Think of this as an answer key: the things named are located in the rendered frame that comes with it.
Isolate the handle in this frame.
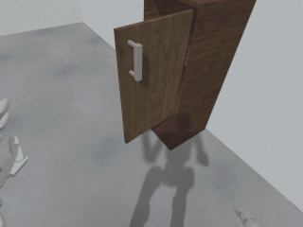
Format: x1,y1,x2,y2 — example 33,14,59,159
128,40,143,81

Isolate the left robot hand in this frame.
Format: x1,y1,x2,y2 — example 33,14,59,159
0,98,28,188

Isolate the cupboard door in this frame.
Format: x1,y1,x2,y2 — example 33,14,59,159
114,9,194,144

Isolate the right robot hand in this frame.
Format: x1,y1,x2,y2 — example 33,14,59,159
234,205,259,227

